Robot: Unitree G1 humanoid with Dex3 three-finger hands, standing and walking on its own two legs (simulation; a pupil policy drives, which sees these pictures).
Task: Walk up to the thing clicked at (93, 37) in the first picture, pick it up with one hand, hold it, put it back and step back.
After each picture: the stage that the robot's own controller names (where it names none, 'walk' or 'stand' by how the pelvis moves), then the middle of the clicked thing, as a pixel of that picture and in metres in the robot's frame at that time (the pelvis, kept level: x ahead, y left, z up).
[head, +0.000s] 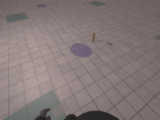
stand; (93, 37) +1.91 -0.03 -0.65
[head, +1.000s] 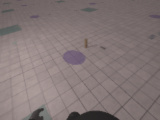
walk; (85, 43) +1.77 +0.25 -0.63
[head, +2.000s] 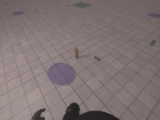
walk; (76, 54) +1.20 +0.35 -0.65
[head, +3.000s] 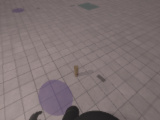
walk; (76, 71) +0.76 +0.24 -0.64
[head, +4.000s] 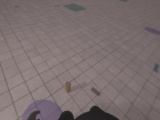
walk; (68, 87) +0.49 +0.20 -0.64
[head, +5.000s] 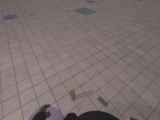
stand; (72, 95) +0.40 +0.20 -0.65
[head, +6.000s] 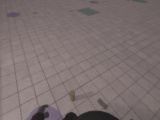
stand; (72, 96) +0.39 +0.18 -0.64
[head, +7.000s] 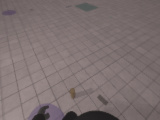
stand; (72, 93) +0.39 +0.19 -0.65
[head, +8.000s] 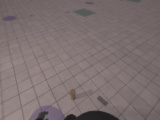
stand; (73, 95) +0.42 +0.19 -0.66
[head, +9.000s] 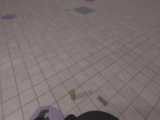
stand; (72, 95) +0.40 +0.19 -0.66
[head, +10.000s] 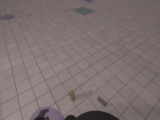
stand; (72, 96) +0.39 +0.19 -0.66
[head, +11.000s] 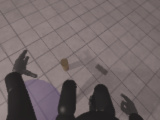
go down; (65, 65) +0.45 +0.22 -0.39
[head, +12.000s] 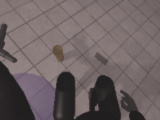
go down; (59, 54) +0.47 +0.25 -0.27
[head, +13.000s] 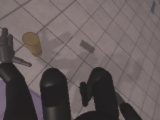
close in; (34, 47) +0.44 +0.29 -0.17
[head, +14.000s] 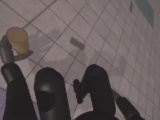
close; (21, 45) +0.44 +0.31 -0.16
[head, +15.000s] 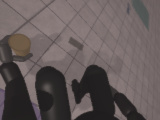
lift; (21, 49) +0.41 +0.30 -0.16
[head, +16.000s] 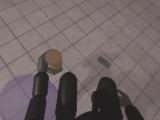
lift; (55, 63) +0.34 +0.24 -0.02
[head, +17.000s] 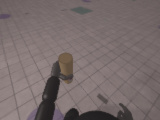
hold; (67, 70) +0.32 +0.16 +0.09
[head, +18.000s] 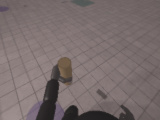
hold; (66, 73) +0.32 +0.16 +0.04
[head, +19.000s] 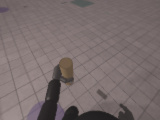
hold; (67, 73) +0.32 +0.16 +0.04
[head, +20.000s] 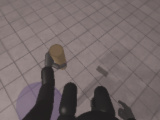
crouch; (60, 59) +0.41 +0.20 -0.03
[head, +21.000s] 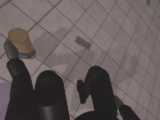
lower; (25, 47) +0.44 +0.29 -0.16
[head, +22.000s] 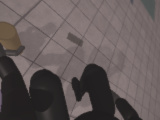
lower; (12, 43) +0.45 +0.32 -0.16
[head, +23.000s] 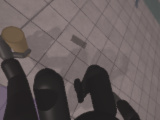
lower; (19, 46) +0.43 +0.31 -0.16
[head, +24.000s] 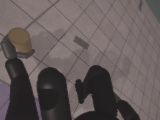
lower; (24, 46) +0.42 +0.31 -0.15
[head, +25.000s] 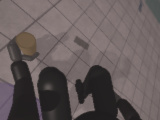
loosen; (29, 49) +0.42 +0.29 -0.16
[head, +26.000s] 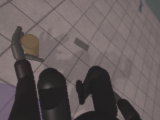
withdraw; (32, 50) +0.43 +0.28 -0.17
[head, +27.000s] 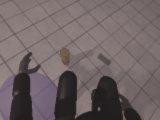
walk; (65, 57) +0.46 +0.23 -0.25
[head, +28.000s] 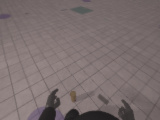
stand; (73, 97) +0.38 +0.16 -0.59
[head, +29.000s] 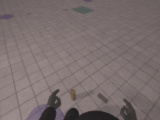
stand; (73, 95) +0.40 +0.18 -0.60
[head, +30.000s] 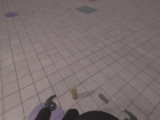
stand; (74, 94) +0.40 +0.17 -0.62
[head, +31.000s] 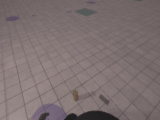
walk; (75, 96) +0.41 +0.16 -0.66
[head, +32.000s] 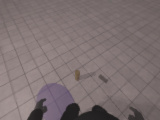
walk; (77, 75) +0.56 +0.15 -0.64
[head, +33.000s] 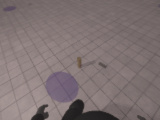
walk; (79, 62) +0.85 +0.23 -0.63
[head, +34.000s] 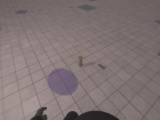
stand; (80, 61) +1.03 +0.18 -0.64
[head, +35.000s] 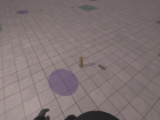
stand; (81, 62) +1.02 +0.17 -0.66
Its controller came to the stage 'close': yes
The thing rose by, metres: 0.69
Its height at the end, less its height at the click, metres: +0.00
